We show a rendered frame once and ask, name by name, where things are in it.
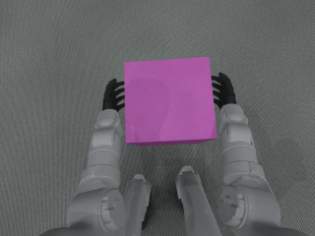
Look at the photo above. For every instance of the right robot forearm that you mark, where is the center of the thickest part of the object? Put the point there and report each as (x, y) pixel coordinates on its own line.
(240, 163)

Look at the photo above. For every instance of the robot left upper arm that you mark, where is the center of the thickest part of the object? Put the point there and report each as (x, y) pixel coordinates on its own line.
(99, 212)

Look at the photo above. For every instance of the left robot shin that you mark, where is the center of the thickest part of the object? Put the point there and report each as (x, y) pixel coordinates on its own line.
(141, 177)

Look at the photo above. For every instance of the robot right upper arm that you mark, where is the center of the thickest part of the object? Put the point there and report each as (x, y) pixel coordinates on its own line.
(250, 211)

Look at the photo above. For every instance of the left robot hand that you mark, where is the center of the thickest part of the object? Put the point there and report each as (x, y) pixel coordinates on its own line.
(110, 100)

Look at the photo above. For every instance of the right robot shin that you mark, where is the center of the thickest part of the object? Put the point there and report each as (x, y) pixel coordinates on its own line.
(188, 168)

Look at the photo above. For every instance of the left robot forearm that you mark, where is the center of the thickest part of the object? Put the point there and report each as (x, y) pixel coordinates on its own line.
(104, 154)

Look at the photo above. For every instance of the robot shin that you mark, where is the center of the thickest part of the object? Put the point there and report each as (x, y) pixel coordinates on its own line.
(188, 168)
(141, 177)

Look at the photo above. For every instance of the right robot hand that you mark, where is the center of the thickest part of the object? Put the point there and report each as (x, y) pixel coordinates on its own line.
(226, 93)

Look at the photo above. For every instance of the carton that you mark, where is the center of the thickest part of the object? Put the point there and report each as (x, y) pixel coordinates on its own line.
(169, 102)

